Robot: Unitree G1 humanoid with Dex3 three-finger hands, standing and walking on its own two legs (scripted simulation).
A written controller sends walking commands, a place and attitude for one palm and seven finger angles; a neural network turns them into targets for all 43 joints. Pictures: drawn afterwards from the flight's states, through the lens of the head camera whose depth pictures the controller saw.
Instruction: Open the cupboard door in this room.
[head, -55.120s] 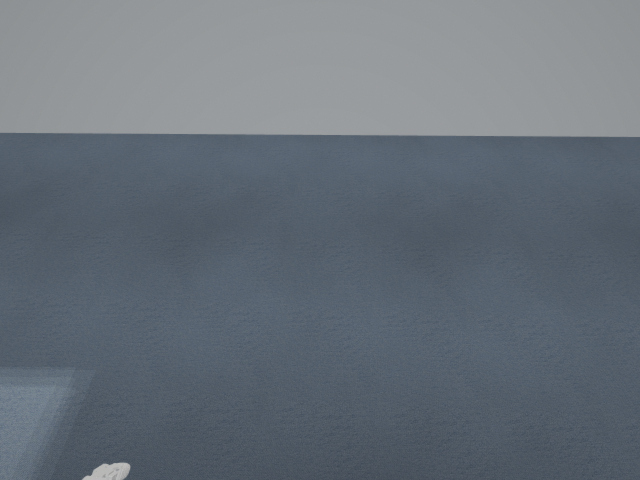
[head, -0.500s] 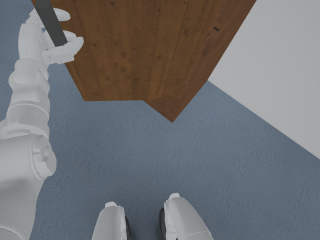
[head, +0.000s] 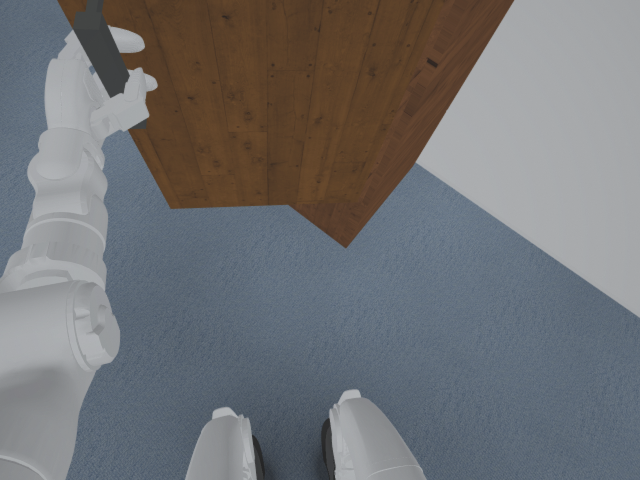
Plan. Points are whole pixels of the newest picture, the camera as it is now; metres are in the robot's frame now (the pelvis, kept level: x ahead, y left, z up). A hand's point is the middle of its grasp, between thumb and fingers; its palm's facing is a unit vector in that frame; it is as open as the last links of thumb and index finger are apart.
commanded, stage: pull the door open along its arc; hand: left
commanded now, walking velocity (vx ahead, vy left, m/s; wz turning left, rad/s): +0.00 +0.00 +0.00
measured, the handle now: (118, 64) +0.60 +0.17 +0.07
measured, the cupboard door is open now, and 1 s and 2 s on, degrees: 43 84 85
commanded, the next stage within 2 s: open thumb and fingers to let go in 0.76 s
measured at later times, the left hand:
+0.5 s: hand (193, 229) +0.39 +0.09 +0.06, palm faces +0.20 -0.98 +0.00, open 6.1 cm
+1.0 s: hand (265, 289) +0.32 +0.03 +0.06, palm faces +0.36 -0.93 -0.04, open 6.2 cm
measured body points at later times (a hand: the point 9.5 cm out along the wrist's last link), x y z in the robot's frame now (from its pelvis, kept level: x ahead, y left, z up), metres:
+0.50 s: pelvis +0.02 -0.01 +0.03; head +0.11 -0.01 +0.47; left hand +0.37 +0.14 +0.07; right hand +0.16 -0.24 -0.09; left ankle +0.00 +0.09 -0.64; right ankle +0.01 -0.12 -0.64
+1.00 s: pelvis +0.01 -0.06 +0.02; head +0.08 -0.08 +0.47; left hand +0.29 +0.07 +0.07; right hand +0.18 -0.27 -0.10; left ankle +0.00 +0.09 -0.64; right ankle +0.01 -0.12 -0.64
